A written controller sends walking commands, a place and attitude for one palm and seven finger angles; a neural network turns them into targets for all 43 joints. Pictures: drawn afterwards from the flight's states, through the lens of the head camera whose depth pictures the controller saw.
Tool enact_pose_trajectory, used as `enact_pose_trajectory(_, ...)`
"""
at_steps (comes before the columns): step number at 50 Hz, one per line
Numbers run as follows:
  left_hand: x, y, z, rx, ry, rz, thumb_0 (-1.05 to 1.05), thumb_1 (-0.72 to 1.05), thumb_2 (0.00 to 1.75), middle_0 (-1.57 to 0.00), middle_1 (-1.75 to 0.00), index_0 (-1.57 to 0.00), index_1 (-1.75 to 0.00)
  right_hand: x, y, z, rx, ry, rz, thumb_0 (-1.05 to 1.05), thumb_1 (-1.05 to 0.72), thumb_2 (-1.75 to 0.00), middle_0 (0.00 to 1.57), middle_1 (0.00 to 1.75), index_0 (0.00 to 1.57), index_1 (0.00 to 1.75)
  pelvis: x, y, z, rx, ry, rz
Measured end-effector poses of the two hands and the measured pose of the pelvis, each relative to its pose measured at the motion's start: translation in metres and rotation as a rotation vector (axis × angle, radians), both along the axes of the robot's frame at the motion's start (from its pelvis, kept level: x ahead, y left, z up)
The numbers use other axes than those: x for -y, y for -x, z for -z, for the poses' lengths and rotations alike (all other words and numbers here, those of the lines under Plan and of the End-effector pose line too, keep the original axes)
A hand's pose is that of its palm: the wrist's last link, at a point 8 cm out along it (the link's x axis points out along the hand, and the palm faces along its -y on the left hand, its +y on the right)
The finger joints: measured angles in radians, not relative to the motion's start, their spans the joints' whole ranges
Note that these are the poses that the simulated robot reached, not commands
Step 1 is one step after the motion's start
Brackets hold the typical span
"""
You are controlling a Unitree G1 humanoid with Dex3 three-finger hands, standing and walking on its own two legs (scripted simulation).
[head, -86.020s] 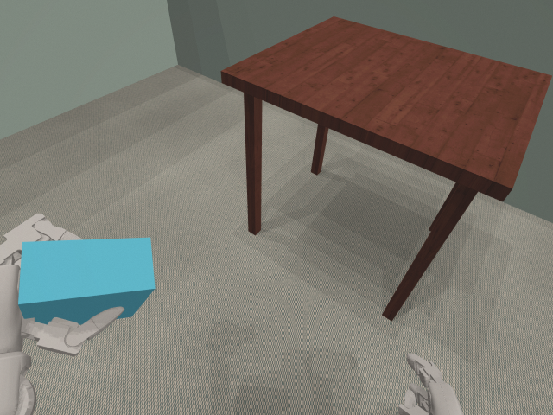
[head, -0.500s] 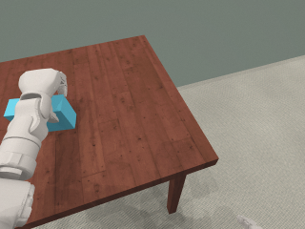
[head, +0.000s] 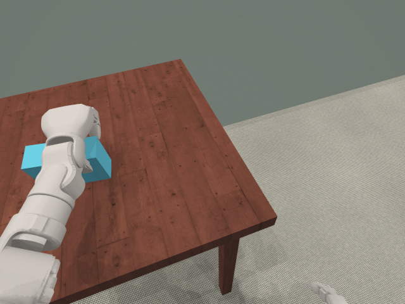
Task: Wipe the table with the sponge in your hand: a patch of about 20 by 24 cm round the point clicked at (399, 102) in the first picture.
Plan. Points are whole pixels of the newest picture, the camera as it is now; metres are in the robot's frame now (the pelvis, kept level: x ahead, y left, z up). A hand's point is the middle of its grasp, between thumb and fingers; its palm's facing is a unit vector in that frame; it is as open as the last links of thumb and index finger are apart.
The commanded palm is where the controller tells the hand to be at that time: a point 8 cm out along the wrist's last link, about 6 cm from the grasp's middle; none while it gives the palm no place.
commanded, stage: wipe back along the middle lane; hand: left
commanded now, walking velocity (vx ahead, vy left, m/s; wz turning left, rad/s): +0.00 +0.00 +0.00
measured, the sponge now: (74, 167) +0.37 +0.33 +0.05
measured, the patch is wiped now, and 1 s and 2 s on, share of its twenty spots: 0.95 0.95 0.95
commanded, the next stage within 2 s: slide across to the third lane in 1.44 s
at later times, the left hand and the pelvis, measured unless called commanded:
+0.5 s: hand (87, 156) +0.35 +0.26 +0.12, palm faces +0.03 +0.00 -1.00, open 9.1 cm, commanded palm +0.31 +0.25 +0.14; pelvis +0.01 -0.03 +0.00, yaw -1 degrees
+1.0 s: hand (87, 171) +0.32 +0.25 +0.12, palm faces +0.08 -0.03 -1.00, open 9.0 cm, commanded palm +0.27 +0.23 +0.14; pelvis +0.01 -0.02 +0.00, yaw -2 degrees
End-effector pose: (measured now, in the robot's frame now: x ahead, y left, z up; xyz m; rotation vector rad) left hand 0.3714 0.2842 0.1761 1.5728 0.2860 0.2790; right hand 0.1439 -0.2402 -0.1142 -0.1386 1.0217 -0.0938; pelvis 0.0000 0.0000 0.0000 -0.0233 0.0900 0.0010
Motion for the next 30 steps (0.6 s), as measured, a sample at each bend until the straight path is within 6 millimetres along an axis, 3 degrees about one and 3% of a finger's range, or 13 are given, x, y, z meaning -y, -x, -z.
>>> enact_pose_trajectory(7, 0.006, 0.009, 0.0, 0.001, 0.009, -0.027, -0.01, -0.53, 0.93, -0.87, -1.62, -0.94, -1.67, 0.016, 0.002, 0.0, -0.003, -0.004, 0.023, 0.01, -0.91, -0.9, 0.2, 0.3, 0.2, 0.3, 0.011, -0.004, 0.0, 0.011, -0.005, 0.008)
enact_pose_trajectory(15, 0.02, 0.023, 0.001, 0.006, 0.007, -0.016, 0.0, -0.52, 0.94, -0.85, -1.65, -0.92, -1.7, 0.03, -0.013, -0.005, 0.05, -0.01, 0.028, 0.01, -0.91, -0.9, 0.2, 0.29, 0.2, 0.3, 0.021, -0.007, 0.0, 0.024, -0.01, 0.015)
enact_pose_trajectory(30, 0.035, 0.054, 0.001, 0.055, 0.026, -0.011, 0.0, -0.5, 0.95, -0.83, -1.7, -0.9, -1.73, 0.03, -0.045, -0.017, 0.154, -0.041, -0.001, 0.01, -0.91, -0.9, 0.2, 0.29, 0.2, 0.3, 0.029, -0.01, 0.0, 0.041, -0.018, 0.025)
